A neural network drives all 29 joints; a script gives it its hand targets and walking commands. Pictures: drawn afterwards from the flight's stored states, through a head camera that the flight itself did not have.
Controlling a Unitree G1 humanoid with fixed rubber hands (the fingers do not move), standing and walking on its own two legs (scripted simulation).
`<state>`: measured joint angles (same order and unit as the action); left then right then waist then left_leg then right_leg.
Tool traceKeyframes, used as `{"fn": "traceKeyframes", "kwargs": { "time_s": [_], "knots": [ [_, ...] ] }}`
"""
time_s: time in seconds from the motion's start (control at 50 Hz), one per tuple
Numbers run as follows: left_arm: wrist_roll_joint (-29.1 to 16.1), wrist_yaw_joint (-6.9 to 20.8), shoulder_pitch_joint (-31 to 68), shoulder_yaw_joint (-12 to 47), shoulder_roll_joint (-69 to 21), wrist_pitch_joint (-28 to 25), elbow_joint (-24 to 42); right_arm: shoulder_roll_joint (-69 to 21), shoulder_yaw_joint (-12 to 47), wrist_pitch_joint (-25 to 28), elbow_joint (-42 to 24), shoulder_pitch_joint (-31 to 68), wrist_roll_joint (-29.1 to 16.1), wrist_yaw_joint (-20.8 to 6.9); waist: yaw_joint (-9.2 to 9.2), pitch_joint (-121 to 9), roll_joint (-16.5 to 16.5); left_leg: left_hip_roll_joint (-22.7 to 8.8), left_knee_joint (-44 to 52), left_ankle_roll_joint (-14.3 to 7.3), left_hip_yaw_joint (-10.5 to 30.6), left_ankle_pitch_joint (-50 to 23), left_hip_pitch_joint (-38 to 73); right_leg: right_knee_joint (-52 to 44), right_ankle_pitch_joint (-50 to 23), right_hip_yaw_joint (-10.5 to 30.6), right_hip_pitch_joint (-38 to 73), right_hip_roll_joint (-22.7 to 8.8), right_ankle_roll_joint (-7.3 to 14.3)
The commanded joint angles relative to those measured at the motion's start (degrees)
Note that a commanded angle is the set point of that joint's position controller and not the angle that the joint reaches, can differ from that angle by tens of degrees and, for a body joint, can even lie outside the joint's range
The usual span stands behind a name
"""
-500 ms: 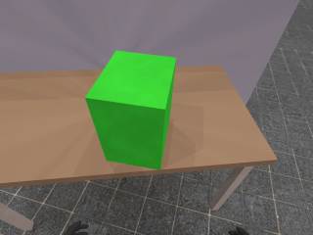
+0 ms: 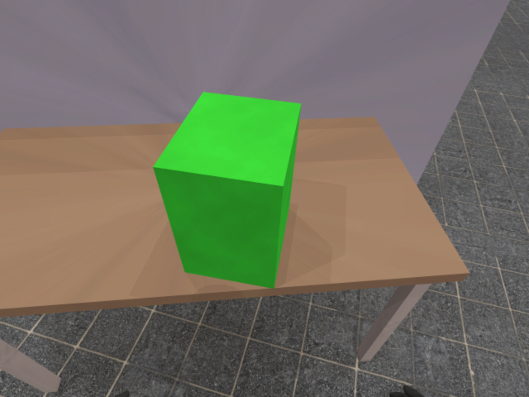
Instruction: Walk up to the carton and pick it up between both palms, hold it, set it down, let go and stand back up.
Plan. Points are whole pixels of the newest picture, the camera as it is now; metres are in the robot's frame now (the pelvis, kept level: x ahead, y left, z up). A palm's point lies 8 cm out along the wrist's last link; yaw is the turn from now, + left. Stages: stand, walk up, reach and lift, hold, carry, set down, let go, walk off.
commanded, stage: stand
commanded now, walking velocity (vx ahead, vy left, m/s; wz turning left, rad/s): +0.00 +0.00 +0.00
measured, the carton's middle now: (239, 192) +0.49 +0.06 +0.03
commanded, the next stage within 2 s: walk up in 0.96 s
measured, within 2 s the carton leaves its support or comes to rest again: neither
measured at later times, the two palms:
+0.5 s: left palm out of the picture +0.09 +0.24 -0.10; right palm out of the picture +0.09 -0.25 -0.10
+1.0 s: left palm out of the picture +0.09 +0.24 -0.10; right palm out of the picture +0.09 -0.25 -0.10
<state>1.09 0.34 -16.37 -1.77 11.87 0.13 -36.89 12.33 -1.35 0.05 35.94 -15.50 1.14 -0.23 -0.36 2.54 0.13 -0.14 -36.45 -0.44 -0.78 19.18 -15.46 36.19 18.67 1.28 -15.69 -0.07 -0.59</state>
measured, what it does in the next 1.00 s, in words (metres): stands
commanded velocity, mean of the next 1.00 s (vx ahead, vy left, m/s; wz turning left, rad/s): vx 0.00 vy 0.00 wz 0.00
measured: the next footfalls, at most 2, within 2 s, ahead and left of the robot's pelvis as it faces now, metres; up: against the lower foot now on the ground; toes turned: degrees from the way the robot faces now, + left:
none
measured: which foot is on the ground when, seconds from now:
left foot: down 0.00-1.00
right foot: down 0.00-1.00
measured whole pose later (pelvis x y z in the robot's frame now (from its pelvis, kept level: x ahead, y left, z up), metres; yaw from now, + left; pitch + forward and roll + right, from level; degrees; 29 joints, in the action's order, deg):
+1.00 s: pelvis +0.00 +0.00 +0.00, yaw +0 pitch -2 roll +0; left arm 0.6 -0.1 -17.4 -0.9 12.6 0.3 -40.0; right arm 13.2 -0.8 -0.1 40.2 -17.1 0.6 0.1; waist 0.0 2.1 0.2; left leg -0.3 -33.7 -0.3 -0.8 17.6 -13.8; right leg 33.5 17.1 1.3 -14.1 0.1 -0.4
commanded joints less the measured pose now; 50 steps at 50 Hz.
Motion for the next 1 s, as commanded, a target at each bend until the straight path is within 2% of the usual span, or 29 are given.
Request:
{"fn": "traceKeyframes", "kwargs": {
  "time_s": [0.0, 0.06, 0.08, 0.12, 0.2, 0.24, 0.28, 0.3, 0.32, 0.38, 0.4, 0.48, 0.54, 0.62, 0.66, 0.72, 0.76, 0.82, 0.88, 0.94, 0.98],
  "knots": [
    [-0.02, -0.32, 0.83, -2.26, 7.62, -1.84, 5.52, 7.48, -2.41, 1.60, -5.50, 0.55, -0.02, 0.37, 0.36, -3.54, -0.77, -4.36, 7.85, -2.01, 5.49, -8.62, 1.69, -6.91, -9.06, 4.94, 0.36, -3.93, 2.48],
    [-0.01, -0.33, 0.53, -2.39, 7.74, -1.67, 5.23, 7.44, -2.42, 1.57, -5.08, 0.32, 0.14, 0.46, 0.38, -3.93, -0.41, -4.35, 8.04, -1.97, 5.52, -8.17, 1.04, -6.60, -9.39, 4.88, 1.20, -3.80, 2.36],
    [0.05, -0.35, 0.48, -2.26, 7.45, -1.65, 5.17, 7.56, -2.47, 1.51, -5.02, 0.88, 0.10, 0.47, 0.13, -3.63, 0.82, -4.30, 8.06, -1.97, 5.21, -7.87, 0.80, -6.90, -9.26, 4.95, 0.83, -3.89, 2.40],
    [-0.11, -0.37, 0.93, -2.30, 7.85, -1.56, 5.25, 7.40, -2.53, 1.41, -4.92, 0.39, -0.14, 0.44, 0.59, -2.48, -0.57, -4.28, 8.38, -1.86, 5.35, -5.98, 0.78, -7.21, -7.51, 5.22, -0.38, -3.93, 2.55],
    [-0.14, -0.45, -0.12, -2.32, 7.71, -1.46, 4.87, 7.64, -2.44, 1.47, -4.45, -0.04, -0.15, 0.47, 0.26, -2.17, 0.58, -4.80, 9.41, -1.92, 6.19, -6.82, 0.50, -7.12, -8.17, 4.44, 0.19, -3.55, 2.38],
    [-0.22, -0.41, -0.16, -2.21, 7.73, -1.39, 4.95, 7.84, -2.48, 1.39, -4.41, -0.21, -0.21, 0.46, 0.23, -1.43, -0.27, -4.75, 9.24, -1.93, 6.19, -5.13, -0.77, -7.67, -6.28, 4.59, 0.30, -3.69, 2.21],
    [-0.11, -0.41, 0.27, -2.11, 7.60, -1.33, 4.88, 7.77, -2.32, 1.35, -4.10, 0.03, -0.21, 0.38, 0.35, 0.41, 0.68, -4.59, 9.78, -1.94, 5.95, -3.71, -1.45, -8.01, -5.39, 5.08, -1.26, -3.75, 2.30],
    [-0.26, -0.40, -0.02, -1.99, 7.90, -1.35, 4.68, 7.72, -2.36, 1.41, -4.12, -0.41, -0.27, 0.36, 0.35, -0.08, -0.64, -4.66, 10.17, -2.01, 6.35, -3.31, -1.42, -8.03, -5.22, 4.97, -0.90, -3.52, 2.35],
    [-0.25, -0.38, -0.52, -2.01, 7.76, -1.38, 4.89, 8.12, -2.31, 1.37, -3.72, -0.63, -0.14, 0.38, 0.17, 0.12, 0.41, -4.79, 9.97, -1.93, 6.24, -3.32, -1.64, -8.24, -5.38, 4.94, -0.61, -3.60, 2.26],
    [-0.31, -0.41, -0.79, -2.14, 8.17, -1.60, 4.28, 8.26, -2.32, 1.56, -3.42, -0.83, -0.37, 0.45, 0.10, -3.51, -0.12, -4.63, 9.94, -1.94, 6.13, -4.65, 0.06, -7.55, -7.02, 4.93, 1.16, -3.55, 2.29],
    [-0.37, -0.44, 0.02, -2.12, 8.13, -1.66, 4.51, 8.15, -2.19, 1.59, -3.47, -0.80, -0.27, 0.52, 0.34, -2.83, 0.72, -4.55, 9.99, -1.94, 5.96, -4.99, -0.17, -7.40, -6.97, 5.10, 1.42, -3.71, 2.44],
    [-0.12, -0.58, -0.29, -1.89, 8.11, -1.63, 4.16, 7.74, -2.03, 1.45, -2.77, -1.22, -0.35, 0.47, 0.62, -2.29, -1.14, -4.69, 9.43, -2.03, 5.76, -6.55, 0.77, -7.83, -8.08, 5.41, 0.59, -4.06, 2.47],
    [-0.31, -0.51, -0.78, -1.85, 8.11, -1.34, 3.79, 8.48, -2.24, 1.43, -2.53, -1.66, -0.39, 0.48, 0.44, -1.10, 0.27, -4.79, 10.87, -1.97, 6.58, -3.19, -1.45, -8.13, -5.00, 4.94, -0.01, -3.61, 2.32],
    [-0.48, -0.58, -0.62, -1.73, 8.12, -1.50, 3.35, 8.01, -1.95, 1.51, -2.11, -1.35, -0.35, 0.58, 0.36, -1.14, -1.09, -4.46, 10.00, -1.93, 6.15, -5.83, -0.31, -8.48, -7.75, 5.45, -0.20, -3.94, 2.41],
    [-0.33, -0.67, -0.92, -1.64, 8.38, -1.50, 3.27, 8.16, -1.85, 1.64, -2.04, -1.68, -0.46, 0.55, 0.20, -2.08, 1.00, -4.86, 10.29, -1.94, 6.42, -8.03, -0.12, -7.52, -9.62, 4.63, 1.14, -3.72, 2.13],
    [-0.34, -0.73, -0.73, -1.62, 8.52, -1.55, 2.96, 8.36, -1.91, 1.66, -1.84, -2.23, -0.55, 0.59, 0.64, -3.67, -0.99, -4.91, 9.97, -2.14, 6.32, -9.74, 1.35, -7.47, -10.71, 4.67, 1.89, -3.80, 2.43],
    [-0.36, -0.80, -1.64, -1.31, 8.20, -1.50, 2.54, 8.55, -1.79, 1.55, -1.73, -1.87, -0.52, 0.72, 0.19, -3.79, -0.15, -4.88, 9.77, -2.33, 5.95, -9.74, 2.06, -7.61, -11.09, 5.08, 1.88, -4.03, 2.29],
    [-0.31, -0.80, -1.08, -1.49, 8.62, -1.44, 2.32, 7.92, -1.64, 1.36, -1.41, -1.67, -0.50, 0.64, 0.59, -2.47, 0.15, -4.74, 9.41, -1.94, 5.18, -9.98, 2.23, -8.22, -10.79, 5.23, 1.24, -4.41, 2.38],
    [-0.36, -0.81, -0.83, -1.56, 8.43, -1.14, 2.13, 8.25, -1.76, 1.25, -0.95, -1.71, -0.56, 0.62, 0.21, -0.42, 0.81, -4.78, 10.42, -1.91, 6.00, -8.15, 0.12, -8.82, -9.40, 5.19, 0.75, -4.07, 2.25],
    [-0.54, -0.75, -1.09, -1.31, 8.51, -1.19, 1.86, 8.67, -1.89, 1.14, -0.87, -2.29, -0.55, 0.62, 0.67, 0.09, -0.44, -4.83, 10.80, -1.90, 6.05, -6.17, 0.27, -9.47, -7.32, 5.40, -0.15, -4.00, 2.27],
    [-0.46, -0.74, -1.26, -1.44, 8.62, -1.16, 1.97, 8.55, -1.82, 1.12, -0.53, -2.58, -0.62, 0.62, 0.65, 0.51, -0.01, -4.89, 11.74, -1.91, 6.43, -4.23, -0.83, -9.53, -6.07, 5.27, 0.03, -3.72, 2.32]
  ]
}}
